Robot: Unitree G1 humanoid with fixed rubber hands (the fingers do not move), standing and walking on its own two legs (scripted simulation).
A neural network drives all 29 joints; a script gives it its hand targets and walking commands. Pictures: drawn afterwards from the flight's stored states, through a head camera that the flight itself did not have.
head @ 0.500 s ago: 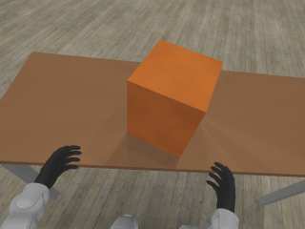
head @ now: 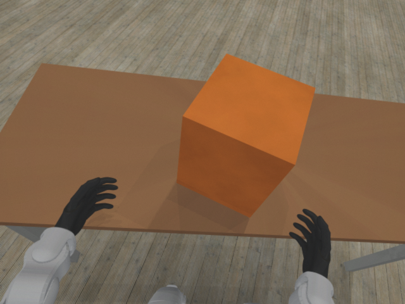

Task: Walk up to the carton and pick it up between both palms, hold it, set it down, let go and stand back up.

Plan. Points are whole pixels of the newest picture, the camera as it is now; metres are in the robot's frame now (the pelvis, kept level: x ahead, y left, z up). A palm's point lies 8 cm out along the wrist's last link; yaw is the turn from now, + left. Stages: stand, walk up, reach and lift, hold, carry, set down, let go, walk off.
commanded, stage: reach and lift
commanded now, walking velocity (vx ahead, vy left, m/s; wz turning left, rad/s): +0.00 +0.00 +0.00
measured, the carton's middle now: (238, 140) +0.45 -0.06 +0.02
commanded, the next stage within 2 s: none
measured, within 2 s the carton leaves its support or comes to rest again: neither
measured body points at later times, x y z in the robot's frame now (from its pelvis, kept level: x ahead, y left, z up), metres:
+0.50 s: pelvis -0.01 +0.00 +0.00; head +0.04 +0.07 +0.44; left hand +0.35 +0.23 +0.06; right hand +0.28 -0.18 +0.06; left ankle +0.01 +0.05 -0.71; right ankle +0.01 -0.19 -0.71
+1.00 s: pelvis -0.01 +0.00 +0.00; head +0.03 +0.06 +0.45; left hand +0.41 +0.21 +0.09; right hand +0.32 -0.21 +0.09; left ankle +0.01 +0.05 -0.71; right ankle +0.01 -0.19 -0.71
